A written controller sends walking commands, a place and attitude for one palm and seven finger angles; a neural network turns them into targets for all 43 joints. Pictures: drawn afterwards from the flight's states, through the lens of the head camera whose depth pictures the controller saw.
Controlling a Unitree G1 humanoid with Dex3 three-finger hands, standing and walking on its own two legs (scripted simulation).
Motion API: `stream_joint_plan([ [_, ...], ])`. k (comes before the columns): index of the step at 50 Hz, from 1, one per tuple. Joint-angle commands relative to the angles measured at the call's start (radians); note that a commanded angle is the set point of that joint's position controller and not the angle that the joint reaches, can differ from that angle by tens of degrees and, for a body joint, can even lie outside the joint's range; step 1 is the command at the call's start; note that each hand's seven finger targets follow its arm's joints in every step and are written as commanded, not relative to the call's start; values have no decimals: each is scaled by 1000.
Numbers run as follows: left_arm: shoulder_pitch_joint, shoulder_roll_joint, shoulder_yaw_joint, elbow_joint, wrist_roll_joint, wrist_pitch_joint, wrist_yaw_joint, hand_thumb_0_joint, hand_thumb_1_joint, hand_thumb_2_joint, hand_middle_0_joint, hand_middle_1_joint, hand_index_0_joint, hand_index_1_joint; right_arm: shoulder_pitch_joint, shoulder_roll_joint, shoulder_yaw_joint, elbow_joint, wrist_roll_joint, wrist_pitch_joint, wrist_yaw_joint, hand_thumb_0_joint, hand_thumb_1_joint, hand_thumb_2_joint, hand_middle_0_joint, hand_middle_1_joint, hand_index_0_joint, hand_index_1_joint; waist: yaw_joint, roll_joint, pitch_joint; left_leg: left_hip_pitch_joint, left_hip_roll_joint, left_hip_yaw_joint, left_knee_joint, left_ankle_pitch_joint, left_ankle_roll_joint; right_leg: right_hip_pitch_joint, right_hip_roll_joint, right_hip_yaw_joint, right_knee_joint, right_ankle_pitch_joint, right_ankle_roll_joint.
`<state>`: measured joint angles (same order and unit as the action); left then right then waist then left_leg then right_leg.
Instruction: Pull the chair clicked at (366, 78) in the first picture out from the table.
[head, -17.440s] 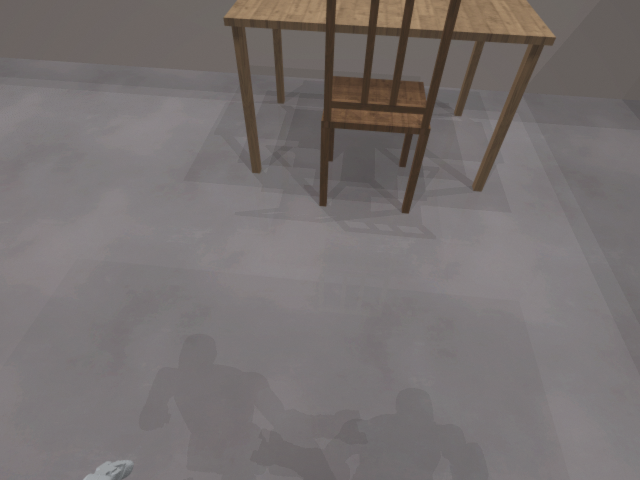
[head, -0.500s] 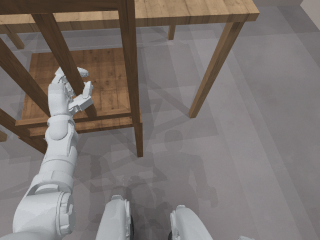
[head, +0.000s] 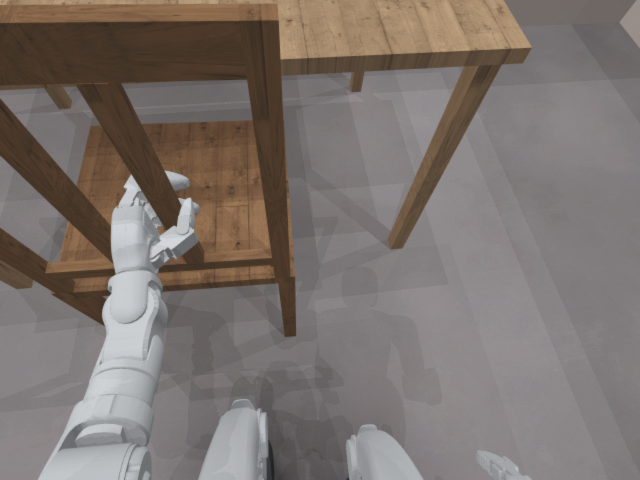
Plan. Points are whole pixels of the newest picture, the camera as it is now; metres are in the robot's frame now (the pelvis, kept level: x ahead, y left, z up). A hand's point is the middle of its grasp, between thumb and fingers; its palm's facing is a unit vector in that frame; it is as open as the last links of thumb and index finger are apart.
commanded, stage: hook a spindle and tug to test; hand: left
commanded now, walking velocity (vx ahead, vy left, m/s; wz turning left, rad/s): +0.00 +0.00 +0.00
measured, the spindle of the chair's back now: (69, 201) +0.44 +0.29 +0.05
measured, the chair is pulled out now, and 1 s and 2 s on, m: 0.02 0.17 0.22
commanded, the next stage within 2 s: step backward, pulling the chair out in 0.12 s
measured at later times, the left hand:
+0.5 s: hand (189, 241) +0.39 +0.15 +0.04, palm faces +0.10 -0.99 -0.10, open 5.6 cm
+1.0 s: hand (202, 330) +0.29 +0.12 +0.04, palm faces +0.01 -0.99 -0.14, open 5.6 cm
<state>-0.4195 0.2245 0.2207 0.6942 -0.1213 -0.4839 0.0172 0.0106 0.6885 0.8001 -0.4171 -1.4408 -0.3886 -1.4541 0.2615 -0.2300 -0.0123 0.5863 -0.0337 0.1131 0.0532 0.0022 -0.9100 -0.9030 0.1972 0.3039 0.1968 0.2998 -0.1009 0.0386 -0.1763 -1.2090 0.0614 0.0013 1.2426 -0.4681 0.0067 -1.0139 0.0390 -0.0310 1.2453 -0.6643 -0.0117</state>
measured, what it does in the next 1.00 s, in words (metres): rises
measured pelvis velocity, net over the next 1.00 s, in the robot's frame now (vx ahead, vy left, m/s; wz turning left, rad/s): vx -0.07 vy -0.01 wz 0.03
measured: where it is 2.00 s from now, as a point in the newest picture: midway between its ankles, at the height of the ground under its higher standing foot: outside the picture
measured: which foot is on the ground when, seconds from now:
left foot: down 0.00-1.00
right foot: down 0.00-1.00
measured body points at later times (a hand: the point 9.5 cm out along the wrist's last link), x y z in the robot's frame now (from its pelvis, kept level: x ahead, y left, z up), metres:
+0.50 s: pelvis +0.01 +0.01 +0.08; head +0.10 +0.02 +0.52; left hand +0.38 +0.20 +0.05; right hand +0.10 -0.24 -0.04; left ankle +0.05 +0.12 -0.62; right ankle -0.04 -0.12 -0.62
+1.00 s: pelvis -0.07 -0.01 +0.10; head +0.02 -0.02 +0.54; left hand +0.28 +0.18 +0.05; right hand +0.03 -0.25 -0.04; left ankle +0.05 +0.12 -0.62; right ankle -0.04 -0.12 -0.62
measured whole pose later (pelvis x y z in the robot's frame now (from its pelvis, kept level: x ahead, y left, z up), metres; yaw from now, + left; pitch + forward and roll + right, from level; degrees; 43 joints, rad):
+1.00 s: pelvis -0.07 -0.01 +0.10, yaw +2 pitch +4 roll -3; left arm -0.48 0.15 0.03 1.04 -0.09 -0.25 0.05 0.08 0.65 0.76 -0.30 -1.13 -0.50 -1.45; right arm 0.23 -0.23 0.01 0.69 0.04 0.06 -0.10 0.00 -0.91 -0.90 0.20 0.30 0.20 0.30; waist -0.06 0.09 0.13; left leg -0.56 0.06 -0.01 0.60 -0.10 0.01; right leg -0.40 0.05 -0.06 0.62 -0.29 -0.02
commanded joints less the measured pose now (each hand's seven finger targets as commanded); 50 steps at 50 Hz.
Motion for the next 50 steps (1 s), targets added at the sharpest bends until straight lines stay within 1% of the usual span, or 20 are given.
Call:
stream_joint_plan([
  [1,-198,80,-44,-243,9,-82,-18,0,900,900,-500,-1450,-500,-1450,83,-150,-60,-83,5,-31,-12,0,-900,-900,200,300,200,300,-2,51,-447,572,-27,-43,-77,432,13,23,16,-15,-158,548,-9],
  [8,-209,105,-32,-255,9,-80,-16,0,900,900,-500,-1450,-500,-1450,74,-150,-57,-77,4,-41,-19,0,-900,-900,200,300,200,300,-6,14,-445,536,-33,-39,-63,420,19,50,13,-5,-155,573,-6],
  [11,-277,102,-39,-278,7,-85,-17,0,900,900,-500,-1450,-500,-1450,65,-148,-54,-75,5,-45,-22,0,-900,-900,200,300,200,300,-13,39,-455,539,-35,-38,-62,399,20,45,11,-1,-158,558,-4],
  [12,-444,420,42,-461,107,47,54,0,900,900,-500,-1450,-500,-1450,101,-142,-39,-161,72,18,-52,0,-900,-900,200,300,200,300,56,130,-710,853,-15,-10,-253,422,36,496,-60,97,-344,657,-6],
  [13,-474,372,22,-504,98,113,79,0,900,900,-500,-1450,-500,-1450,109,-124,-32,-191,80,23,-79,0,-900,-900,200,300,200,300,32,182,-663,922,-28,-8,-283,488,42,512,-49,76,-397,780,-9],
  [15,-289,269,-32,-406,94,204,92,0,900,900,-500,-1450,-500,-1450,82,-123,-22,-187,84,25,-100,0,-900,-900,200,300,200,300,31,144,-561,908,-23,-17,-312,565,47,500,-63,65,-404,882,3],
  [16,-174,199,-85,-247,96,263,85,0,900,900,-500,-1450,-500,-1450,44,-127,-16,-170,83,42,-102,0,-900,-900,200,300,200,300,36,132,-413,823,1,-68,-387,443,35,432,-67,38,-426,651,1],
  [17,-164,156,-127,-159,92,297,87,0,900,900,-500,-1450,-500,-1450,51,-132,-14,-150,86,51,-110,0,-900,-900,200,300,200,300,29,76,-311,777,12,-74,-407,425,46,441,-64,39,-450,621,12],
  [20,-293,158,-136,-45,100,305,100,0,900,900,-500,-1450,-500,-1450,86,-147,-9,-110,75,48,-129,0,-900,-900,200,300,200,300,14,-9,-293,831,25,-53,-423,642,57,539,-84,46,-517,866,55],
  [22,-355,164,-132,25,99,281,97,0,900,900,-500,-1450,-500,-1450,91,-150,-9,-83,69,44,-136,0,-900,-900,200,300,200,300,17,41,-287,892,40,-62,-453,757,57,563,-93,47,-538,906,60],
  [26,-393,127,-164,150,98,250,78,0,900,900,-500,-1450,-500,-1450,82,-155,-20,-46,61,36,-143,0,-900,-900,200,300,200,300,29,178,-242,1016,93,-152,-539,860,69,516,-64,23,-551,641,34],
  [29,-382,110,-174,172,93,239,63,0,900,900,-500,-1450,-500,-1450,64,-152,-26,-37,60,17,-144,0,-900,-900,200,300,200,300,35,211,-242,1061,115,-187,-586,849,77,526,-51,21,-573,523,24],
  [33,-327,105,-173,145,84,227,46,0,900,900,-500,-1450,-500,-1450,42,-152,-28,-43,57,-7,-147,0,-900,-900,200,300,200,300,43,179,-257,1070,123,-194,-617,848,79,589,-47,18,-621,563,22],
  [35,-303,99,-175,107,82,221,41,0,900,900,-500,-1450,-500,-1450,37,-150,-32,-48,61,-15,-147,0,-900,-900,200,300,200,300,40,120,-289,1086,123,-182,-615,858,71,628,-45,18,-642,604,23],
  [38,-297,119,-163,85,82,218,39,0,900,900,-500,-1450,-500,-1450,22,-155,-37,-50,65,-28,-155,0,-900,-900,200,300,200,300,38,80,-288,1071,131,-178,-646,778,73,661,-47,25,-662,592,24],
  [40,-335,109,-179,74,85,213,40,0,900,900,-500,-1450,-500,-1450,16,-150,-37,-41,64,-39,-155,0,-900,-900,200,300,200,300,32,116,-270,1069,139,-179,-670,717,76,656,-51,29,-660,539,24],
  [43,-359,148,-161,105,85,209,50,0,900,900,-500,-1450,-500,-1450,12,-163,-41,-20,69,-59,-162,0,-900,-900,200,300,200,300,37,121,-217,1020,138,-181,-706,540,78,661,-59,43,-685,456,20],
  [45,-394,130,-185,121,77,203,54,0,900,900,-500,-1450,-500,-1450,-2,-154,-34,-8,72,-76,-165,0,-900,-900,200,300,200,300,38,126,-170,971,131,-180,-733,398,76,667,-71,52,-698,388,18],
  [48,-411,178,-161,165,77,194,69,0,900,900,-500,-1450,-500,-1450,-8,-160,-37,13,78,-107,-175,0,-900,-900,200,300,200,300,38,43,-96,924,91,-149,-715,209,59,651,-110,105,-796,295,12],
  [50,-430,161,-187,184,74,186,74,0,900,900,-500,-1450,-500,-1450,-17,-150,-31,26,81,-128,-175,0,-900,-900,200,300,200,300,33,-33,-55,910,45,-101,-659,130,31,629,-176,162,-882,201,-2],
])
